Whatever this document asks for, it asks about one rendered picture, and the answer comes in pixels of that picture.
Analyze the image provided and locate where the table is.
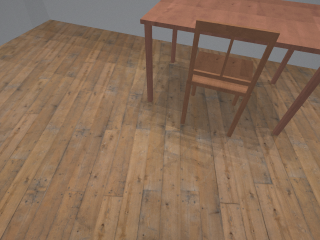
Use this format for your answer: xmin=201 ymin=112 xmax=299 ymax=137
xmin=140 ymin=0 xmax=320 ymax=136

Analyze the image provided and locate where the chair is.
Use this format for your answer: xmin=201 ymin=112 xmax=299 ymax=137
xmin=180 ymin=18 xmax=280 ymax=137

